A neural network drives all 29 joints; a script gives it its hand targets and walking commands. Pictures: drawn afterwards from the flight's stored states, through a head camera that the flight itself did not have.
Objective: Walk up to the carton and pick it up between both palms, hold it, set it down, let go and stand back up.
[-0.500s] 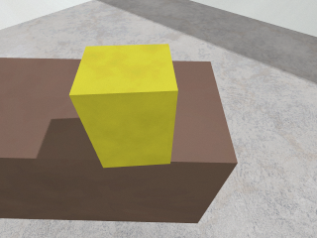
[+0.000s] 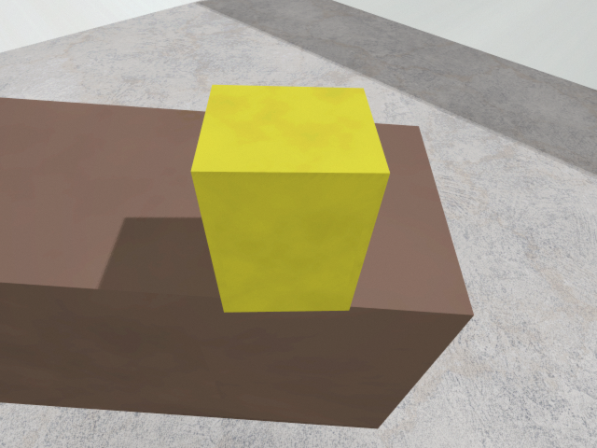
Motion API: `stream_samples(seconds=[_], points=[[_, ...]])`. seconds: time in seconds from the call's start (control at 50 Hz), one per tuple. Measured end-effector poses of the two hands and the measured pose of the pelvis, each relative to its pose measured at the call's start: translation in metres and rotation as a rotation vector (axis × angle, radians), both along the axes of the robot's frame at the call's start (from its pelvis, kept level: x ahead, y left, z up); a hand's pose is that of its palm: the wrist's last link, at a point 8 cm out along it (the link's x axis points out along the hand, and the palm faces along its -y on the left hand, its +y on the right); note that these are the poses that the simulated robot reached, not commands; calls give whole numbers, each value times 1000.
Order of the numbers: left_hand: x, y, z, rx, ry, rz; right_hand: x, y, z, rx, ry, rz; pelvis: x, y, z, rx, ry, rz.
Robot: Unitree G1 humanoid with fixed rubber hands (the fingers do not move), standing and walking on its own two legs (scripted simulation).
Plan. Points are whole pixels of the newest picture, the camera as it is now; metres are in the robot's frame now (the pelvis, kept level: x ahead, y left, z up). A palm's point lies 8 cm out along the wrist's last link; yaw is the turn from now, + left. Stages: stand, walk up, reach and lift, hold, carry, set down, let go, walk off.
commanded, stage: walk up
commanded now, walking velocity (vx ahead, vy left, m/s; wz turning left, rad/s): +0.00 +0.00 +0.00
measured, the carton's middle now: (287, 209) +0.41 +0.05 +0.10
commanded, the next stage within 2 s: none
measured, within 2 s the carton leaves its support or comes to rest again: neither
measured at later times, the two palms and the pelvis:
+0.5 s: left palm out of the picture -0.02 +0.24 -0.15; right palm out of the picture -0.01 -0.18 -0.15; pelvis +0.01 +0.03 +0.00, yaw +1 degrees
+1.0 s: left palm out of the picture -0.05 +0.29 -0.17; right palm out of the picture +0.06 -0.17 -0.14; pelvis +0.00 +0.06 -0.01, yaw +4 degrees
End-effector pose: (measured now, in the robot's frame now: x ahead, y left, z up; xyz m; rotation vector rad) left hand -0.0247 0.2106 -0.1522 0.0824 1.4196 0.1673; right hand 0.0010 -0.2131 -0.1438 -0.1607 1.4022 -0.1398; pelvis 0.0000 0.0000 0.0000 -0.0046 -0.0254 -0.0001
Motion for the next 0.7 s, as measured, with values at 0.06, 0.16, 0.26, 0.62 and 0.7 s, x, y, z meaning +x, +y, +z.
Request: stream_samples(seconds=[0.06,0.16,0.26,0.62,0.7], points=[[3,1,1,-15,1,-4,-4,11,1,13,4,-8,1,6,2,5,1,0],[-1,10,3,-10,26,-9,-12,22,1,24,17,-26,3,15,3,7,4,-1],[-4,19,5,4,51,-9,-20,28,0,27,39,-38,5,21,3,8,6,0],[7,26,4,31,24,16,3,23,-4,10,-1,-9,9,25,-1,9,12,25],[2,18,4,13,36,17,7,24,-3,17,-9,-9,11,23,0,8,9,22]])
